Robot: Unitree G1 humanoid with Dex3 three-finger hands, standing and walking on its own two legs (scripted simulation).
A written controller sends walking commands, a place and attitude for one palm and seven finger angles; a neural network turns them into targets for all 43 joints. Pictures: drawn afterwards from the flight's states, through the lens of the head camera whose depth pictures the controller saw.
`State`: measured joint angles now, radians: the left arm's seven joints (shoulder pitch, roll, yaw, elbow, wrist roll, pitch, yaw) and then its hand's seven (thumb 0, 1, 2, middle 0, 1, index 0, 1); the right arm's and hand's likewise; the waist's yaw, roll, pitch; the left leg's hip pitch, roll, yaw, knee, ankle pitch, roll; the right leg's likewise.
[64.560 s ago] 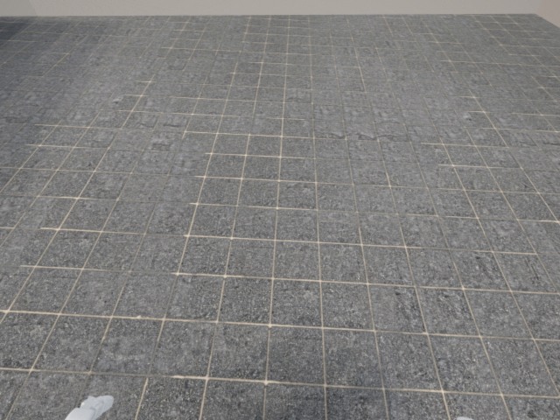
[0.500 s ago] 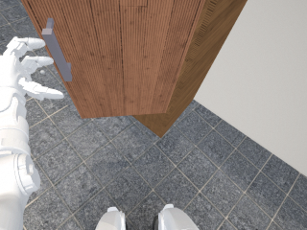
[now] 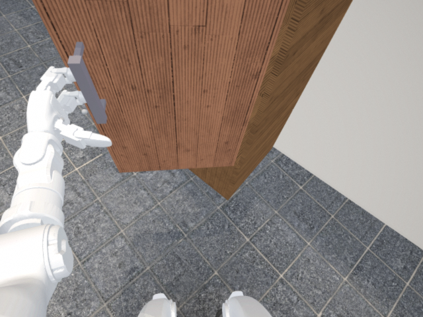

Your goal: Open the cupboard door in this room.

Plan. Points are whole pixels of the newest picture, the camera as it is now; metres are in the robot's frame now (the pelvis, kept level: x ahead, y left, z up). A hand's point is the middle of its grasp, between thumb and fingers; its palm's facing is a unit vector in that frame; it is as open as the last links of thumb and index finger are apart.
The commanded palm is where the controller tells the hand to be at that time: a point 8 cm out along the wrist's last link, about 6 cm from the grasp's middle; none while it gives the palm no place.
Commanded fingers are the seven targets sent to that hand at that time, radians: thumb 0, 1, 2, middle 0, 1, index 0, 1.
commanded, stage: slide the fingers in behind the handle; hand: left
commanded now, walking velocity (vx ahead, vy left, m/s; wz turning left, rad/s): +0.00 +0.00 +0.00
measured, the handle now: (91, 86) +0.54 +0.21 +0.07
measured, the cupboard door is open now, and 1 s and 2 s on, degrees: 46 46 52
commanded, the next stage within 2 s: close the thumb around the handle in 0.78 s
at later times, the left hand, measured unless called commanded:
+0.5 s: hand (103, 107) +0.49 +0.18 +0.07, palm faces +0.06 -1.00 -0.01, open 14.0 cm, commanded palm +0.46 +0.23 +0.07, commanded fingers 0.00 -0.50 0.30 -0.30 -1.20 -0.30 -1.20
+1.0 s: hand (99, 107) +0.50 +0.19 +0.07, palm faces +0.05 -1.00 +0.00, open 13.5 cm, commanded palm +0.47 +0.24 +0.07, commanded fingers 0.00 -0.11 0.47 -0.33 -1.24 -0.33 -1.24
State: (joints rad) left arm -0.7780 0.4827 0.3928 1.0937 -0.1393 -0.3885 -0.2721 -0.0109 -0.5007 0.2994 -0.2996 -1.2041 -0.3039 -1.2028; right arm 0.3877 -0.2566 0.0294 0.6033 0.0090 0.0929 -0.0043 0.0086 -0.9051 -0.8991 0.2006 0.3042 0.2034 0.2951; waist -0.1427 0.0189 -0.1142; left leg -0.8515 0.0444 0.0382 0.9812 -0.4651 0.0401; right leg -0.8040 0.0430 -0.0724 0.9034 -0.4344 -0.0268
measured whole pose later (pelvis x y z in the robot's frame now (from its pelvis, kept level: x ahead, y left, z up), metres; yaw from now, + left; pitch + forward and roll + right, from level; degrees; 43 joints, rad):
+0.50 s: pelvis -0.01 -0.01 -0.01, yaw +0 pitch +20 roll -3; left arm -0.88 0.48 0.39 1.18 -0.09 -0.42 -0.18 -0.01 -0.50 0.30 -0.30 -1.20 -0.30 -1.20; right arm 0.40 -0.26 0.03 0.63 0.00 0.07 0.00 0.01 -0.91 -0.90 0.20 0.30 0.20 0.30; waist -0.17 0.02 -0.10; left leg -0.90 0.04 0.03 1.01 -0.46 0.03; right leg -0.86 0.04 -0.08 0.95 -0.44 -0.04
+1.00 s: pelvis +0.00 +0.00 -0.01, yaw +0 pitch +21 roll -3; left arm -0.86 0.48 0.39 1.15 -0.10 -0.41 -0.21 -0.01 -0.45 0.32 -0.32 -1.22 -0.33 -1.22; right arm 0.40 -0.26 0.03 0.61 0.00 0.07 0.00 0.01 -0.91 -0.90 0.20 0.30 0.20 0.30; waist -0.17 0.02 -0.10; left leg -0.90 0.05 0.03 1.01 -0.47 0.04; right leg -0.86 0.04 -0.07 0.93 -0.44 -0.03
